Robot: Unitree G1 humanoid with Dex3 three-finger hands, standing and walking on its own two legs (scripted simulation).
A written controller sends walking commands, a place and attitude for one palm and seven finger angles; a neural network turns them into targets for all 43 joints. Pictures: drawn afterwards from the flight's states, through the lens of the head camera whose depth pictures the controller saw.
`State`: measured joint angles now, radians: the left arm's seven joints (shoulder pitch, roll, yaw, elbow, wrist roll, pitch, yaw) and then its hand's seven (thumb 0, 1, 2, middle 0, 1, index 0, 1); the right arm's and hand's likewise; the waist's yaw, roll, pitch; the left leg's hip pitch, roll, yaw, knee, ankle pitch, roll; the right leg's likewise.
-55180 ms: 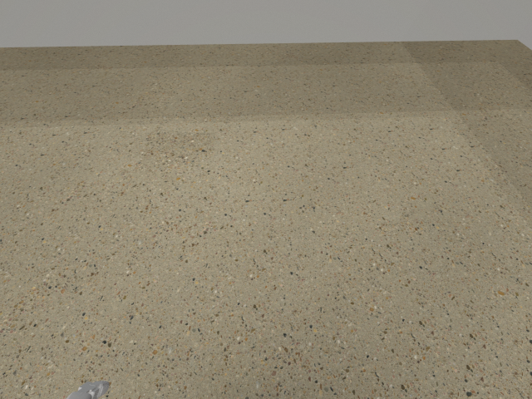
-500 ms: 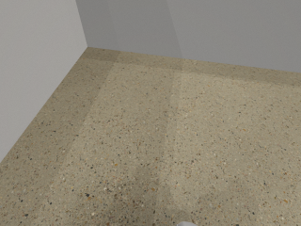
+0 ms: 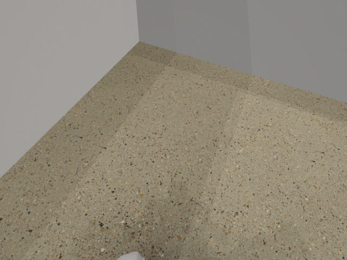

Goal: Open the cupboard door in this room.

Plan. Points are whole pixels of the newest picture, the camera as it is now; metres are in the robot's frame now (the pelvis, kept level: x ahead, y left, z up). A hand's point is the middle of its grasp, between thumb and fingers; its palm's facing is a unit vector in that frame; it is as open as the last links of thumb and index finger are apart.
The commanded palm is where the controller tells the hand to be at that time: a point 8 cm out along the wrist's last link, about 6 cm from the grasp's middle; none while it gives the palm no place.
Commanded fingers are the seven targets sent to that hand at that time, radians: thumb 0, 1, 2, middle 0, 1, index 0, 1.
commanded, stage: turn to face it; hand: left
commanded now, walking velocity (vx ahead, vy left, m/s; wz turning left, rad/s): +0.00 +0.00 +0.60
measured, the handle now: out of the picture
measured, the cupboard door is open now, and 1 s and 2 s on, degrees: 50 50 50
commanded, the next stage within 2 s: none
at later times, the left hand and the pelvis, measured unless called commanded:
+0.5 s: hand out of the picture +0.05 +0.14 -0.13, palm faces +0.31 -0.91 -0.27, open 7.4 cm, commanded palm none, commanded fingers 0.00 0.90 0.90 -0.20 -0.30 -0.20 -0.30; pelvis +0.05 -0.07 +0.02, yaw +19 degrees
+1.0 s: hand out of the picture +0.06 +0.16 -0.14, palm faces +0.57 -0.77 -0.28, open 7.4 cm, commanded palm none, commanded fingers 0.00 0.90 0.90 -0.20 -0.30 -0.20 -0.30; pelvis +0.08 -0.08 +0.01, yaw +36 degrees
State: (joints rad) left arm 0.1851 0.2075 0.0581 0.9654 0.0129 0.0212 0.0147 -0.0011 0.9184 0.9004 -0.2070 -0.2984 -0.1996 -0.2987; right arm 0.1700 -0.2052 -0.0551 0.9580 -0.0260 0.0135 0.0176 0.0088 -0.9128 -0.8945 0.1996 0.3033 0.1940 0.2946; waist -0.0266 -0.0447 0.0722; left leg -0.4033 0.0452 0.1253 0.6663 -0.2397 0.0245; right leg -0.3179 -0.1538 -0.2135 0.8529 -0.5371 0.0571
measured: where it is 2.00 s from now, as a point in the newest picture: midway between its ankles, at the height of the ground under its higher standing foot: outside the picture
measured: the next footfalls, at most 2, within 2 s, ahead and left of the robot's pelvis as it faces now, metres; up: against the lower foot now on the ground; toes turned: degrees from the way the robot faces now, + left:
right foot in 0.28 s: +0.09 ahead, -0.16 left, +0.00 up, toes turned +6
left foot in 0.64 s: +0.04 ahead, +0.06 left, +0.00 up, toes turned +31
